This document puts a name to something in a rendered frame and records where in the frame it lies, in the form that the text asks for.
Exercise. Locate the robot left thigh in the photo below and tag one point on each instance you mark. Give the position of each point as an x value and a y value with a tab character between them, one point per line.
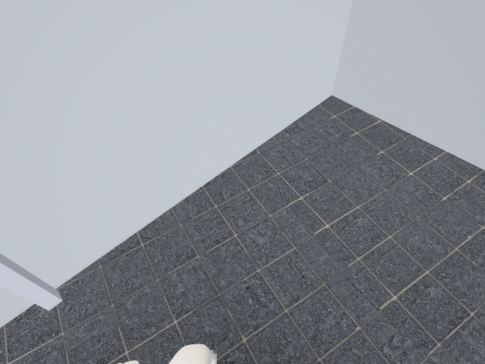
194	354

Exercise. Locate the panel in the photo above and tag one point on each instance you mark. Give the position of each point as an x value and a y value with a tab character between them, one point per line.
21	282

